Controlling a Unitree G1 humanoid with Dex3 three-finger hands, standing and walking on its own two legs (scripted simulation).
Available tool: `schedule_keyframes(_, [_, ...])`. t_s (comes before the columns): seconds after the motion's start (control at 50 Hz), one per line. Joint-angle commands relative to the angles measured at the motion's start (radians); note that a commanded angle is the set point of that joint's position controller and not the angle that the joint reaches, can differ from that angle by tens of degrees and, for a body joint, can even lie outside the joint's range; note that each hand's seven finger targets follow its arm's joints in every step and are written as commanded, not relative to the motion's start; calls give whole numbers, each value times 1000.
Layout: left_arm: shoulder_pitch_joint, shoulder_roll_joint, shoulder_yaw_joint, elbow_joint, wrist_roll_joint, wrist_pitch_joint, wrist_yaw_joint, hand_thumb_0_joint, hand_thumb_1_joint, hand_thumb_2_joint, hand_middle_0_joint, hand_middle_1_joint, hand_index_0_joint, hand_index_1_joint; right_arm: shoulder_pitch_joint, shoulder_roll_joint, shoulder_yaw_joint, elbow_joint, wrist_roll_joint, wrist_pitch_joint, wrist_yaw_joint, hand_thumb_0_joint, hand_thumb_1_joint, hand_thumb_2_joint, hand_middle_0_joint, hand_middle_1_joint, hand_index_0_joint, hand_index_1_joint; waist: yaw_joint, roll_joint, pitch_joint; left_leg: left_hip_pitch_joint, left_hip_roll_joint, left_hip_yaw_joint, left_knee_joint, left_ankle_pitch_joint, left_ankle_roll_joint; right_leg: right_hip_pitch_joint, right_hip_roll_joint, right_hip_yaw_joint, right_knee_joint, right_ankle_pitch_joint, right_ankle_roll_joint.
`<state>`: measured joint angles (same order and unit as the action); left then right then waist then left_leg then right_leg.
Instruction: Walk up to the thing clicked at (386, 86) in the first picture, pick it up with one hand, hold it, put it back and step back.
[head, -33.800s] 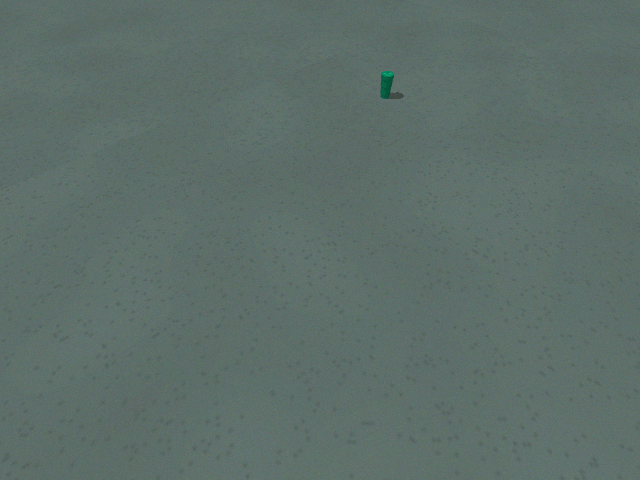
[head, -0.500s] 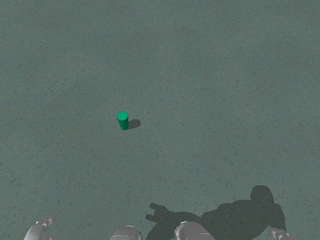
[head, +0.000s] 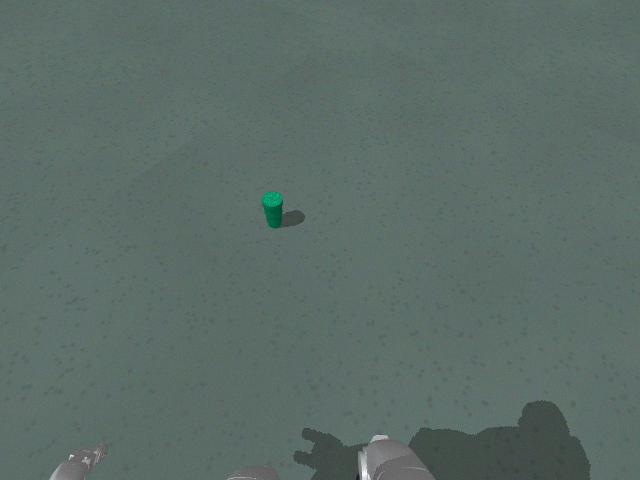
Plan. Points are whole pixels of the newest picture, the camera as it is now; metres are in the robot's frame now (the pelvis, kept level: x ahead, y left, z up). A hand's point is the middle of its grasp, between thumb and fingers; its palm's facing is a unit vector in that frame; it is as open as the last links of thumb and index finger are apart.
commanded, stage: step back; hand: left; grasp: from the side
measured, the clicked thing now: (273, 211) +1.03 +0.19 -0.68
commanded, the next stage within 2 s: stand in 1.04 s
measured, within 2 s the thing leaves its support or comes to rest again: neither
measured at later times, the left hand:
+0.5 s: hand out of the picture +0.03 +0.26 -0.14, palm faces -0.02 -0.94 -0.33, open 7.4 cm
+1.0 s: hand out of the picture +0.11 +0.26 -0.13, palm faces -0.01 -0.94 -0.35, open 7.4 cm
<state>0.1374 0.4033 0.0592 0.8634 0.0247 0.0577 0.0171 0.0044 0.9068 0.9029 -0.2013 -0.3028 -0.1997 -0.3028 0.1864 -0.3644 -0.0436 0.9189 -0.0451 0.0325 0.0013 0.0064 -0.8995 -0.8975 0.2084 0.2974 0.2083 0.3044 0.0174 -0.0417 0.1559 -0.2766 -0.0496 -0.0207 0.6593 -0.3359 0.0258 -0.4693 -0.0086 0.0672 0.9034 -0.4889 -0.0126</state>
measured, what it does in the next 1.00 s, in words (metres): steps on the spot: right foot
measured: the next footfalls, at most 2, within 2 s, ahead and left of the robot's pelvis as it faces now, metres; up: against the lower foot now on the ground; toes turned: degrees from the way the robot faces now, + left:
right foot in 0.16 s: +0.00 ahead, -0.13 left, +0.00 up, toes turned -2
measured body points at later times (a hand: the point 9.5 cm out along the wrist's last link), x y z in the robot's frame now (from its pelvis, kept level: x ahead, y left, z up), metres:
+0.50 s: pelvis -0.03 +0.00 +0.01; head -0.03 +0.01 +0.46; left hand +0.03 +0.31 -0.12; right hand +0.03 -0.31 -0.11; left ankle +0.00 +0.11 -0.72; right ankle -0.04 -0.13 -0.72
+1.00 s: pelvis +0.00 +0.00 +0.01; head +0.01 +0.00 +0.46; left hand +0.11 +0.30 -0.11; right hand +0.10 -0.30 -0.11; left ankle +0.00 +0.12 -0.72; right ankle -0.04 -0.13 -0.72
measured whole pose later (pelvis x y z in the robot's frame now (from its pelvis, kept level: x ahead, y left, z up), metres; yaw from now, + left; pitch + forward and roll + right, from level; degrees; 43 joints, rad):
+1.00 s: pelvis +0.00 +0.00 +0.01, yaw -2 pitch -2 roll +0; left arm 0.08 0.37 0.03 1.06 0.01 -0.02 0.00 0.00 0.91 0.90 -0.20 -0.30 -0.20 -0.30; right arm 0.09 -0.34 -0.04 1.05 -0.03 -0.02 0.00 0.01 -0.90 -0.90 0.21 0.30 0.21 0.30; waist 0.02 -0.01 0.06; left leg -0.21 -0.01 -0.02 0.54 -0.30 0.01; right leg -0.15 -0.01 0.01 0.53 -0.34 0.01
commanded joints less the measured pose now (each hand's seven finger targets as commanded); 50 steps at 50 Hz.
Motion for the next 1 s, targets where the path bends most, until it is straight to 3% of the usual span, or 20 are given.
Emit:
schedule_keyframes(0.0, [50, 188, 60, -25, -13, -31, -5, 0, 900, 900, -200, -300, -200, -300, -124, -262, -63, -101, -3, -51, -24, 0, -900, -900, 200, 300, 200, 300, 31, 151, -125, -117, 276, -236, -314, -5, 153, 96, 36, 61, 158, 28, -13])
schedule_keyframes(0.06, [55, 166, 55, -10, 1, -49, -29, 0, 900, 900, -200, -300, -200, -300, -98, -253, -70, -86, -8, -50, -11, 0, -900, -900, 200, 300, 200, 300, -8, 216, -115, -36, 244, -228, -335, -244, 137, 139, 13, -28, -137, -15, 8])
schedule_keyframes(0.12, [90, 144, 54, 30, 8, -71, -24, 0, 900, 900, -200, -300, -200, -300, -76, -263, -73, -75, -5, -34, -5, 0, -900, -900, 200, 300, 200, 300, 6, 188, -126, -60, 235, -191, -261, -231, 118, 309, 39, -73, -504, 80, -23])
schedule_keyframes(0.14, [110, 158, 60, 49, 16, -82, -16, 0, 900, 900, -200, -300, -200, -300, -58, -218, -60, -70, 4, -31, -5, 0, -900, -900, 200, 300, 200, 300, 18, 132, -144, -109, 201, -153, -165, -170, 81, 412, 26, -11, -578, 134, -37])
schedule_keyframes(0.16, [131, 206, 75, 50, 31, -95, -10, 0, 900, 900, -200, -300, -200, -300, -62, -173, -47, -87, 12, -35, -2, 0, -900, -900, 200, 300, 200, 300, 28, 13, -160, -234, 128, -94, -33, -151, 23, 491, -82, 209, -614, 13, -82])
schedule_keyframes(0.18, [100, 283, 86, 46, 31, -98, -10, 0, 900, 900, -200, -300, -200, -300, -102, -164, -46, -86, 14, -34, -7, 0, -900, -900, 200, 300, 200, 300, 53, -125, -104, -260, 25, -48, 112, -220, -13, 299, -265, 460, -697, -301, -170])
schedule_keyframes(0.2, [-7, 304, 87, 10, 34, -104, -9, 0, 900, 900, -200, -300, -200, -300, -72, -202, -60, -66, 13, -36, -9, 0, -900, -900, 200, 300, 200, 300, 16, -110, -33, -153, 76, -105, 203, -191, -28, 105, -355, 514, -717, -389, -219])
schedule_keyframes(0.24, [-12, 224, 64, 9, 17, -115, -9, 0, 900, 900, -200, -300, -200, -300, -58, -200, -57, -43, 25, -53, 3, 0, -900, -900, 200, 300, 200, 300, 0, -6, -40, -164, 63, -90, 123, -124, -22, 193, -252, 348, -651, -159, -174])
schedule_keyframes(0.3, [12, 223, 60, 29, 16, -111, -17, 0, 900, 900, -200, -300, -200, -300, -35, -177, -48, -19, 19, -65, 9, 0, -900, -900, 200, 300, 200, 300, 8, -104, -83, -67, 52, -14, -13, -94, -21, 198, -201, 233, -625, -29, -140])
schedule_keyframes(0.34, [-28, 219, 50, 22, 12, -99, -22, 0, 900, 900, -200, -300, -200, -300, 8, -163, -50, 5, 16, -70, 7, 0, -900, -900, 200, 300, 200, 300, -24, -106, -97, 74, 31, 29, -164, -16, -20, 134, -178, 161, -568, 18, -118])
schedule_keyframes(0.38, [3, 158, 22, 28, 8, -92, -25, 0, 900, 900, -200, -300, -200, -300, 7, -191, -65, 14, 7, -81, -3, 0, -900, -900, 200, 300, 200, 300, -29, 4, -130, 211, 105, -97, -271, 23, 5, 56, -118, 82, -451, 140, -72])
schedule_keyframes(0.4, [-5, 126, 11, 36, -10, -88, -28, 0, 900, 900, -200, -300, -200, -300, -17, -229, -64, 8, 4, -85, -6, 0, -900, -900, 200, 300, 200, 300, -23, 127, -135, 155, 225, -305, -351, -155, 58, 32, -40, 20, -371, 64, -29])
schedule_keyframes(0.42, [-6, 152, 22, 53, -14, -84, -26, 0, 900, 900, -200, -300, -200, -300, -28, -253, -66, 12, 6, -85, -3, 0, -900, -900, 200, 300, 200, 300, -9, 125, -129, 51, 302, -384, -416, -329, 116, 118, -4, -31, -293, 20, -19])
schedule_keyframes(0.46, [21, 156, 22, 70, -7, -91, -25, 0, 900, 900, -200, -300, -200, -300, -81, -251, -58, 2, 7, -83, 0, 0, -900, -900, 200, 300, 200, 300, 11, 129, -93, -9, 293, -327, -405, -252, 124, 183, -14, -31, -320, 50, -22])
schedule_keyframes(0.54, [25, 172, 27, 110, -7, -108, -17, 0, 900, 900, -200, -300, -200, -300, -92, -197, -41, 20, 19, -81, 1, 0, -900, -900, 200, 300, 200, 300, 18, 151, -166, -25, 173, -154, -296, 58, 22, 367, -49, 25, -478, 249, -42])
schedule_keyframes(0.6, [-13, 182, 22, 112, -9, -107, -16, 0, 900, 900, -200, -300, -200, -300, -100, -196, -44, 32, 17, -82, -5, 0, -900, -900, 200, 300, 200, 300, 3, 112, -154, 6, 146, -115, -271, 88, 10, 342, -79, 34, -475, 314, -50])
schedule_keyframes(0.68, [-22, 181, 20, 128, -12, -110, -8, 0, 900, 900, -200, -300, -200, -300, -99, -180, -39, 47, 25, -86, -7, 0, -900, -900, 200, 300, 200, 300, 5, 44, -204, 74, 142, -71, -188, 356, 24, 375, -103, 36, -470, 485, -47])
schedule_keyframes(0.82, [-68, 188, 22, 126, -9, -103, -1, 0, 900, 900, -200, -300, -200, -300, -117, -179, -44, 62, 23, -75, -8, 0, -900, -900, 200, 300, 200, 300, -1, 9, -188, 60, 133, -51, -157, 323, 35, 364, -109, 34, -451, 470, -51])
schedule_keyframes(0.92, [-87, 178, 21, 128, -11, -99, 1, 0, 900, 900, -200, -300, -200, -300, -130, -182, -44, 68, 23, -75, -9, 0, -900, -900, 200, 300, 200, 300, 1, 49, -209, 99, 151, -64, -172, 433, 39, 362, -90, 0, -410, 521, -41])
schedule_keyframes(0.98, [-103, 175, 17, 125, -10, -94, -1, 0, 900, 900, -200, -300, -200, -300, -138, -185, -44, 70, 22, -71, -11, 0, -900, -900, 200, 300, 200, 300, -4, 68, -201, 104, 161, -79, -203, 389, 41, 346, -83, -2, -418, 451, -40])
